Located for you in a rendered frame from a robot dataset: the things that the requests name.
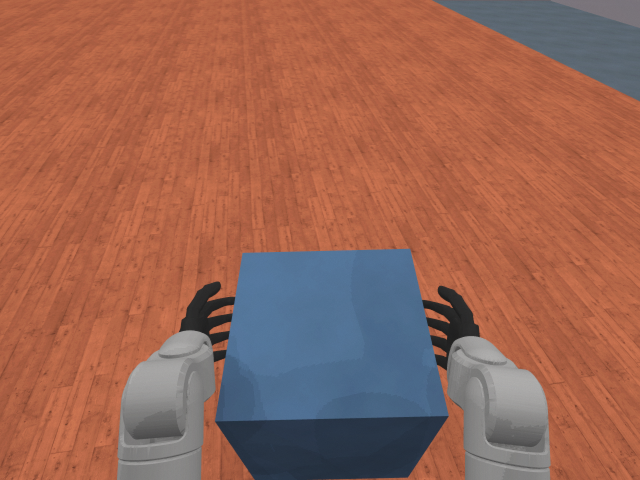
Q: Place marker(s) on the carton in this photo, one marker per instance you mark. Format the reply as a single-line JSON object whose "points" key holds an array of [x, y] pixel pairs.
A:
{"points": [[330, 371]]}

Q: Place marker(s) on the robot left hand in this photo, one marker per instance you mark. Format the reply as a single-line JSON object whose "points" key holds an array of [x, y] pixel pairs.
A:
{"points": [[198, 311]]}

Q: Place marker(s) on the left robot forearm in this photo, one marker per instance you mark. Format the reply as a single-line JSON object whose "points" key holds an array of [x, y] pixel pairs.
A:
{"points": [[162, 411]]}

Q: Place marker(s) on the right robot forearm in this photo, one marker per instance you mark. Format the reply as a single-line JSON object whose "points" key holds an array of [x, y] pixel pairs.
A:
{"points": [[506, 429]]}

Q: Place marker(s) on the robot right hand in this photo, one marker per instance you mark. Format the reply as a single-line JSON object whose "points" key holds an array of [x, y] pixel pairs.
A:
{"points": [[460, 318]]}

